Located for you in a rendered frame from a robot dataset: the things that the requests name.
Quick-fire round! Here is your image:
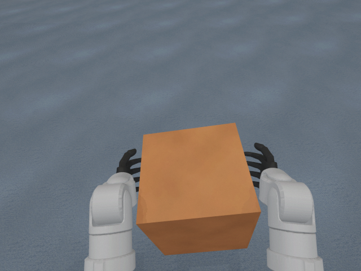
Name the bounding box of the robot left forearm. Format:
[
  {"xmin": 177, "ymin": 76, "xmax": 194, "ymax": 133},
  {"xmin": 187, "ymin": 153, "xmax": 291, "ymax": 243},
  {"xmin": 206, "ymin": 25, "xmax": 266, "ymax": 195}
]
[{"xmin": 84, "ymin": 172, "xmax": 137, "ymax": 271}]

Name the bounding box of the robot right hand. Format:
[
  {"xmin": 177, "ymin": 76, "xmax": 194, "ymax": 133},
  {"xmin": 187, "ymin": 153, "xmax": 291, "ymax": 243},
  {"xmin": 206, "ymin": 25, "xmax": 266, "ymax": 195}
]
[{"xmin": 244, "ymin": 143, "xmax": 278, "ymax": 188}]

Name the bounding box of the robot right forearm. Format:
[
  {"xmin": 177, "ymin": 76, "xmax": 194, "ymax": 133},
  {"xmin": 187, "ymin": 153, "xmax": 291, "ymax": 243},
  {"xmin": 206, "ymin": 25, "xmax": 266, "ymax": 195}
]
[{"xmin": 259, "ymin": 168, "xmax": 324, "ymax": 271}]

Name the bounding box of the carton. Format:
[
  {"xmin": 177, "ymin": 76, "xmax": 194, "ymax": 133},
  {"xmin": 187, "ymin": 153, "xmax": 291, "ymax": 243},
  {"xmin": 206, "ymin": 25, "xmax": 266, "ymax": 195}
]
[{"xmin": 136, "ymin": 123, "xmax": 261, "ymax": 255}]

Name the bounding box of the robot left hand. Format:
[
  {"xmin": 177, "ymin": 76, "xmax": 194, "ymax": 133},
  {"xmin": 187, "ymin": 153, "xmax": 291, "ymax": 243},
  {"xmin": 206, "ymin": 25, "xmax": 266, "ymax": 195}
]
[{"xmin": 116, "ymin": 148, "xmax": 142, "ymax": 192}]

